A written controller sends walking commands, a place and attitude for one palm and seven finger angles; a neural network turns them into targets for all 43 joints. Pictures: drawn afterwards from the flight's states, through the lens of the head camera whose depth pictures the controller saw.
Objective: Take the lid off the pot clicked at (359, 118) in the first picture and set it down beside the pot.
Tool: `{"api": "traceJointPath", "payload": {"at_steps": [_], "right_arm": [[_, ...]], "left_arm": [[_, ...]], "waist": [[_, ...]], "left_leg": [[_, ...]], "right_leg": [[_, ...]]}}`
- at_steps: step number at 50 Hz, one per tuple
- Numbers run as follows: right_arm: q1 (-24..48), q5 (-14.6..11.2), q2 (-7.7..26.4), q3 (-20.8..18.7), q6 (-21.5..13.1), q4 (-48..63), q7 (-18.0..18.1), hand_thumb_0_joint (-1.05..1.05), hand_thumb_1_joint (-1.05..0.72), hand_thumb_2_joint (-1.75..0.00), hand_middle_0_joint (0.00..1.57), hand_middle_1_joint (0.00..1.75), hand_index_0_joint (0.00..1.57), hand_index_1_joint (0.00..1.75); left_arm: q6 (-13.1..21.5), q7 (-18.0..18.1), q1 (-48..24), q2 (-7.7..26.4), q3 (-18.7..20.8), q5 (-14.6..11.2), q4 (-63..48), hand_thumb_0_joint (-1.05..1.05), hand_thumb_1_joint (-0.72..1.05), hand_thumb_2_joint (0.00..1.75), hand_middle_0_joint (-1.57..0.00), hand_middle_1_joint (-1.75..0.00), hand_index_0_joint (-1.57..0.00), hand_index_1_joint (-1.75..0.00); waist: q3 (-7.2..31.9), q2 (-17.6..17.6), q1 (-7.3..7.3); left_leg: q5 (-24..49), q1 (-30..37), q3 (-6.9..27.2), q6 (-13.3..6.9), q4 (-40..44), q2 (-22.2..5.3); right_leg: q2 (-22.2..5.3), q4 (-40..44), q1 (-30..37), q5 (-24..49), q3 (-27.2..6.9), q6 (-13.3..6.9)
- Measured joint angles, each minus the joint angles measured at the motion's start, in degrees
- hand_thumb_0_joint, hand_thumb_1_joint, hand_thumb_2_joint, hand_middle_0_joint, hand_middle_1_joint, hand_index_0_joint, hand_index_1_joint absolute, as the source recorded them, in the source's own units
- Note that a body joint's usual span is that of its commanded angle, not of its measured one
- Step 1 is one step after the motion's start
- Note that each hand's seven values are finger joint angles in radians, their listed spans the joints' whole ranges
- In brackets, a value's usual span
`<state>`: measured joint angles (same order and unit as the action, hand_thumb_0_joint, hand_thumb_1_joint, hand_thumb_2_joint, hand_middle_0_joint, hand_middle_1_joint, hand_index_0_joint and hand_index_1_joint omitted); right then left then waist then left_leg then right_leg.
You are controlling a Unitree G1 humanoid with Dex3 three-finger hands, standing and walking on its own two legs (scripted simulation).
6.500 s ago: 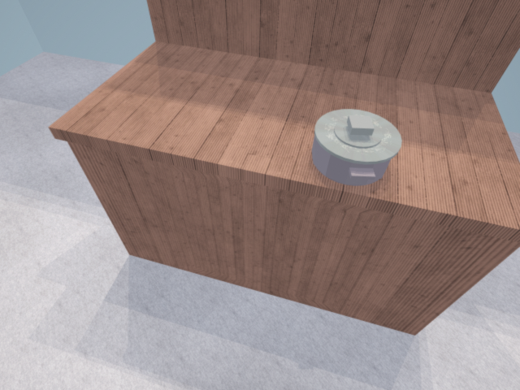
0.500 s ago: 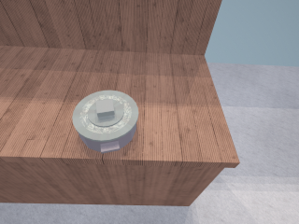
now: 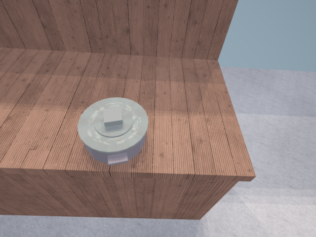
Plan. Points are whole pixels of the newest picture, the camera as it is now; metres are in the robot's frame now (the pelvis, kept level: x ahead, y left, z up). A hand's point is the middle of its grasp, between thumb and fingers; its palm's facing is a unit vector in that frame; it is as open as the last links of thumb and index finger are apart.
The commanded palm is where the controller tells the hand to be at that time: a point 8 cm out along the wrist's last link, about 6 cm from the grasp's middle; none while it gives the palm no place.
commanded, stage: look again from close up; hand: left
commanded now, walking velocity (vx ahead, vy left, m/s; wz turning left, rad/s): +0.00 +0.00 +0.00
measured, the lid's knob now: (112, 116) +0.41 +0.16 +0.05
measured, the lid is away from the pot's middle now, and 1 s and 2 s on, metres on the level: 0.00 0.00 0.00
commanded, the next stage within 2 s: shuffle to correct the standing spot in 0.24 s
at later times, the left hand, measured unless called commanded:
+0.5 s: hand out of the picture -0.01 +0.17 -0.18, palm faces +0.02 -0.99 -0.17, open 7.4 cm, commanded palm none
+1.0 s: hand out of the picture -0.05 +0.19 -0.18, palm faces +0.00 -0.98 -0.19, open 7.4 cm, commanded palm none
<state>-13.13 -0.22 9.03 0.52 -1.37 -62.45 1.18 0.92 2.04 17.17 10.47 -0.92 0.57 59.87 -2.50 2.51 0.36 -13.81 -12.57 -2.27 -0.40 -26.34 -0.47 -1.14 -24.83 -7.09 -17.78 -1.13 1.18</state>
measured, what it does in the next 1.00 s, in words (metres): shifts its weight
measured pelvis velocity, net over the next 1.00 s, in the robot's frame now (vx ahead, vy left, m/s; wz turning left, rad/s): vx -0.05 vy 0.01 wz -0.01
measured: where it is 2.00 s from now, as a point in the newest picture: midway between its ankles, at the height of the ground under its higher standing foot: outside the picture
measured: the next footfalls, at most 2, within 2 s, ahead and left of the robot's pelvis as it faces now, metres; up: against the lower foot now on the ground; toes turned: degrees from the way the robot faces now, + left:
none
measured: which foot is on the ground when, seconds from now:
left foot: down 0.00-1.00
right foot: down 0.00-1.00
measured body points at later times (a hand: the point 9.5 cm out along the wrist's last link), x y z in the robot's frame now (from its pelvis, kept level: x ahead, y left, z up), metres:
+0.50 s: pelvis -0.01 +0.01 +0.00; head +0.02 +0.02 +0.45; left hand -0.01 +0.22 -0.17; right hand +0.01 -0.22 -0.15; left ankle +0.00 +0.11 -0.74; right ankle -0.05 -0.13 -0.74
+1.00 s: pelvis -0.05 +0.01 +0.00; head -0.03 +0.03 +0.45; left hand -0.05 +0.24 -0.16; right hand -0.03 -0.22 -0.15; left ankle +0.00 +0.11 -0.74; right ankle -0.05 -0.13 -0.74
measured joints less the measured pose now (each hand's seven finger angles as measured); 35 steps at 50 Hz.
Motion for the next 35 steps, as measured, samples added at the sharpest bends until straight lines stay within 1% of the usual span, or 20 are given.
{"api": "traceJointPath", "payload": {"at_steps": [21, 27, 35], "right_arm": [[-1.7, -0.2, -0.9, 0.1, -0.1, -1.6, 0.3, 0.01, -0.92, -0.90, 0.20, 0.30, 0.20, 0.30], [-0.6, -0.5, -0.7, -0.6, 0.6, 0.2, 0.5, 0.01, -0.93, -0.90, 0.20, 0.30, 0.20, 0.30], [2.4, -0.1, 0.1, -1.6, 2.2, 4.5, -0.1, 0.01, -0.91, -0.90, 0.20, 0.30, 0.20, 0.30]], "left_arm": [[0.0, 0.1, 0.6, -1.0, -0.1, -0.1, 1.1, 0.01, 0.91, 0.90, -0.20, -0.30, -0.20, -0.30], [-0.8, 0.4, 0.2, -0.8, 0.5, -0.1, -0.5, 0.01, 0.91, 0.90, -0.20, -0.30, -0.20, -0.30], [-2.0, 0.4, -1.4, 0.8, 1.6, 0.2, -3.5, 0.01, 0.91, 0.90, -0.20, -0.30, -0.20, -0.30]], "waist": [[-0.6, 0.1, -0.07], [-1.5, 0.3, 0.15], [-2.4, -0.6, 0.28]], "left_leg": [[0.5, 0.2, 0.0, -0.4, 0.7, 0.4], [1.2, -1.0, -0.5, -0.5, 0.2, 0.5], [1.3, -5.0, -0.8, -0.5, -3.8, -0.2]], "right_leg": [[-0.4, 0.8, 0.3, 0.5, 0.0, 0.4], [-0.6, -1.1, -1.7, 0.6, -0.4, 0.5], [0.1, -5.9, -6.2, 0.5, -0.9, 0.4]]}}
